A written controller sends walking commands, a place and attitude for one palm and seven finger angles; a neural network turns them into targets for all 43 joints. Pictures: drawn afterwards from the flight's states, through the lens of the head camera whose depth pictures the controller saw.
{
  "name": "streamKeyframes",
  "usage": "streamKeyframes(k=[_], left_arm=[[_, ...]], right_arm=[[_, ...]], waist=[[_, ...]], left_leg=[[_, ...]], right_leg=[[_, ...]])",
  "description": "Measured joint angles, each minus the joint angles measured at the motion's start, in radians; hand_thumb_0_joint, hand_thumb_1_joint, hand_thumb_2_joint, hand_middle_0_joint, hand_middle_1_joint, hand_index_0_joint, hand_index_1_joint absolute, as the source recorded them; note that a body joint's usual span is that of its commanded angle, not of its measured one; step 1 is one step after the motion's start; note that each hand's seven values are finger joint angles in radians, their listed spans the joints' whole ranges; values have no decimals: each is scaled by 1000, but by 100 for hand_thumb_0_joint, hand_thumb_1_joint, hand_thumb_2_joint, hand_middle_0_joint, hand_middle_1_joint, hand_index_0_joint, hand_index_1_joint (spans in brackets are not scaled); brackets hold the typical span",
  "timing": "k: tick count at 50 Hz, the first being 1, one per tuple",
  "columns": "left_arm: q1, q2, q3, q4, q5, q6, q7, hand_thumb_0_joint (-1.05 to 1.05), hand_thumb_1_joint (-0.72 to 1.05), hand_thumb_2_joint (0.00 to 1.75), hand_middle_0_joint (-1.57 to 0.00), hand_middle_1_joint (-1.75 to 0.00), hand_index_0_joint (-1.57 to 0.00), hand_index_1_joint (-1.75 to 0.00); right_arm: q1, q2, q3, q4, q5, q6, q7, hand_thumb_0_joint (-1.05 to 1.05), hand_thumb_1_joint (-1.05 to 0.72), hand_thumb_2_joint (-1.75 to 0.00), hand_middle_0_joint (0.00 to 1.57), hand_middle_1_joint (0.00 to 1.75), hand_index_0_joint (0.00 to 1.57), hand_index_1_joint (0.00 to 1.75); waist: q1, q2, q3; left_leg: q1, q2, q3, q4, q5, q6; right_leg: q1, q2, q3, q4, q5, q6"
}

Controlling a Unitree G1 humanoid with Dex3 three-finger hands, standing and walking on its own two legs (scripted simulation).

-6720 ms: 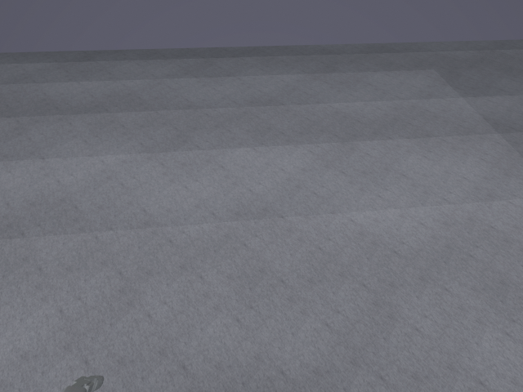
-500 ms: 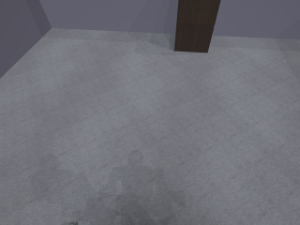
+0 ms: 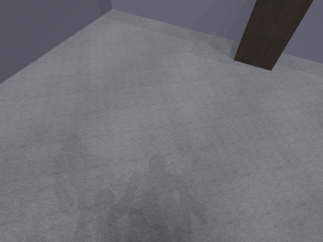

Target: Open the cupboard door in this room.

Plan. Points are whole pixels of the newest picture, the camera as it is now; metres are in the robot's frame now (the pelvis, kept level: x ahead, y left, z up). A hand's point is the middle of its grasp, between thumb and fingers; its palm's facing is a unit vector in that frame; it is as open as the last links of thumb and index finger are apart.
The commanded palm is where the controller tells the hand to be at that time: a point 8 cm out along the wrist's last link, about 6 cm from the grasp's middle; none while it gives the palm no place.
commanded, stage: stand and wait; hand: left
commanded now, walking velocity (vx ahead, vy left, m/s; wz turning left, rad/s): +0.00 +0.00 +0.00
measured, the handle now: out of the picture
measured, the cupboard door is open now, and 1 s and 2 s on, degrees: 0 0 0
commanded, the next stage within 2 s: turn or walk to find it in 2.00 s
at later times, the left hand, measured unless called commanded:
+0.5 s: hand out of the picture -0.01 +0.16 -0.16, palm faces +0.05 -0.98 -0.20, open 7.3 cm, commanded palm none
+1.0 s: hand out of the picture -0.03 +0.14 -0.16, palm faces +0.04 -0.99 -0.16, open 7.4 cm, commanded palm none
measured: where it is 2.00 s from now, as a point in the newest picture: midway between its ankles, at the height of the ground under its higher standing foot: outside the picture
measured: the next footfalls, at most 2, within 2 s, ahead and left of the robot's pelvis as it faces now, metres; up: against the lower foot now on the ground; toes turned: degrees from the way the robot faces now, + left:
right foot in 0.32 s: +0.03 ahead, -0.12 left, +0.00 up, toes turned -5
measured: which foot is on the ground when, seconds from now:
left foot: down 0.00-1.00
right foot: up 0.00-0.30, down 0.32-1.00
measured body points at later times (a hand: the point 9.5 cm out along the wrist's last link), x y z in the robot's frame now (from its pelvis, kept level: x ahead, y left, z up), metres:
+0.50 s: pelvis -0.01 -0.01 +0.02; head -0.02 -0.02 +0.46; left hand -0.01 +0.21 -0.14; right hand +0.02 -0.24 -0.15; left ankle -0.01 +0.12 -0.72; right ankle -0.01 -0.12 -0.72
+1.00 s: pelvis -0.02 -0.01 +0.02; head -0.02 -0.02 +0.47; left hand -0.03 +0.19 -0.14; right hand -0.06 -0.21 -0.15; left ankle -0.01 +0.12 -0.72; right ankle -0.01 -0.12 -0.72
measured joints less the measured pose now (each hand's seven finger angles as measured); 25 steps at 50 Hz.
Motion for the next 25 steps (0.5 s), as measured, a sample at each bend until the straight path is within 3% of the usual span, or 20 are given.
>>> streamKeyframes(k=[3,7,13,16,19,25], left_arm=[[4,24,6,34,-1,31,6,1,90,90,-20,-30,-21,-30],[1,23,1,65,-3,29,1,1,90,90,-19,-30,-20,-30],[-2,-15,-22,81,-5,15,3,1,91,90,-19,-30,-20,-30],[4,-35,-34,88,-3,-5,5,1,91,90,-19,-30,-20,-30],[10,-76,-49,113,-1,-23,7,1,91,90,-19,-30,-20,-30],[26,-88,-55,144,-6,-26,8,1,92,90,-20,-30,-21,-30]], right_arm=[[-22,29,15,-6,-4,-18,-12,1,-91,-89,20,30,20,30],[-38,53,32,4,-2,-30,-27,0,-91,-89,20,30,20,30],[-41,71,33,29,0,-39,-33,0,-92,-89,20,30,20,30],[-31,71,30,48,3,-37,-30,0,-92,-89,20,30,20,30],[-17,47,17,70,12,-32,-35,-1,-93,-89,20,30,20,30],[51,38,27,124,3,-27,-33,-1,-93,-89,20,30,20,30]], waist=[[9,-22,-3],[12,-10,-16],[7,19,-34],[5,20,-45],[-9,65,-52],[-19,55,-70]], left_leg=[[11,-9,10,-5,-27,27],[48,-19,4,-90,18,35],[73,-33,1,-146,55,35],[59,-43,10,-114,41,24],[63,-20,-3,-98,35,8],[85,-4,-10,-152,64,-4]], right_leg=[[-72,39,109,193,-121,14],[-103,71,172,293,-72,23],[-16,81,185,89,-52,28],[68,81,181,-116,67,19],[91,104,166,-145,85,-23],[111,125,156,-192,106,-40]])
